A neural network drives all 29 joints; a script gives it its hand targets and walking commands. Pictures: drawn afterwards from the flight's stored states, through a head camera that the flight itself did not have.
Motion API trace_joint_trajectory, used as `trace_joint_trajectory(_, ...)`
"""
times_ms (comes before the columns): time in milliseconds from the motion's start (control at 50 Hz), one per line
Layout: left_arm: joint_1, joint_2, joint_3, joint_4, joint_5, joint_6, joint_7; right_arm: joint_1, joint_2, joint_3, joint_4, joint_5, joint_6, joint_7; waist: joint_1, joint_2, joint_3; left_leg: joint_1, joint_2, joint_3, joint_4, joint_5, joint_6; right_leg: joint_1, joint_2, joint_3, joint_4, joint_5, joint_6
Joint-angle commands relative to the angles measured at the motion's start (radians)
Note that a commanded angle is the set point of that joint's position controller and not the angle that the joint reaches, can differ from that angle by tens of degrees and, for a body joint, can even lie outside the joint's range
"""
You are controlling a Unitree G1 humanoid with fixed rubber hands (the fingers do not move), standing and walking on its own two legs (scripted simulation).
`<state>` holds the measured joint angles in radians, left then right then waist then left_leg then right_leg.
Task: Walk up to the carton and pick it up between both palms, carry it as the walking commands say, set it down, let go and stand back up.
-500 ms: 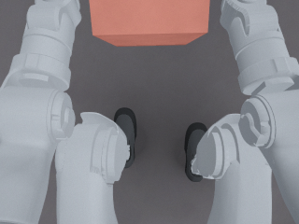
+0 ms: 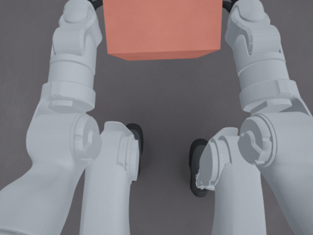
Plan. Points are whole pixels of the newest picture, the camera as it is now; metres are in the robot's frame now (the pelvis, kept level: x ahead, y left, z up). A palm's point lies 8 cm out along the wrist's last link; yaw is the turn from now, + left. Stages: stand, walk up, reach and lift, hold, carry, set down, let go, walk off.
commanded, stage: reach and lift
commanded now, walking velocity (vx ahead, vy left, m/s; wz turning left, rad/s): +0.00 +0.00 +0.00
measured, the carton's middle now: (161, 10) +0.56 +0.06 -0.20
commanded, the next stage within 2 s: none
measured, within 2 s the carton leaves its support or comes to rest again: neither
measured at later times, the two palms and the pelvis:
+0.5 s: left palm out of the picture +0.53 +0.20 -0.06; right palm out of the picture +0.55 -0.08 -0.06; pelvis +0.00 +0.00 +0.04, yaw +0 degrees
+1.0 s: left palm out of the picture +0.51 +0.19 +0.01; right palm out of the picture +0.53 -0.09 +0.01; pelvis +0.00 +0.00 +0.09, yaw +0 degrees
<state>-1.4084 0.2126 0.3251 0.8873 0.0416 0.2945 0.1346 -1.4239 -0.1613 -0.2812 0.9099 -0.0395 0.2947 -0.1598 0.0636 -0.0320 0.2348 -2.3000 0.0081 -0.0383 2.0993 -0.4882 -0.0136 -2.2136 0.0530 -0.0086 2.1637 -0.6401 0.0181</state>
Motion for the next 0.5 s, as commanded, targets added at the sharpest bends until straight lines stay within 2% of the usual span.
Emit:
trace_joint_trajectory(0,-0.633,-1.016,-0.385,-0.124,-0.112,-0.01,-0.361,-0.732,0.983,0.357,-0.21,0.127,-0.053,0.305,0.018,0.028,-1.37,0.842,-0.112,0.117,-0.113,0.36,0.002,0.479,0.112,-0.079,-0.209,0.321,-0.009)
trace_joint_trajectory(140,-0.569,-1.04,-0.374,-0.135,-0.073,0.004,-0.353,-0.67,1.007,0.362,-0.21,0.114,-0.037,0.321,0.027,0.026,-1.388,0.889,-0.12,0.106,-0.147,0.409,0.001,0.447,0.117,-0.082,-0.235,0.345,-0.002)
trace_joint_trajectory(320,-0.549,-1.073,-0.42,-0.204,-0.079,0.018,-0.343,-0.628,1.044,0.39,-0.259,0.112,-0.021,0.318,0.02,0.027,-1.504,0.957,-0.129,0.104,-0.19,0.462,-0.007,0.49,0.125,-0.082,-0.282,0.388,0.003)
trace_joint_trajectory(480,-0.496,-1.113,-0.391,-0.182,-0.041,0.043,-0.347,-0.558,1.08,0.353,-0.24,0.065,0.006,0.318,0.006,0.039,-1.46,0.911,-0.138,0.109,-0.262,0.392,-0.009,0.491,0.132,-0.075,-0.356,0.345,0.002)
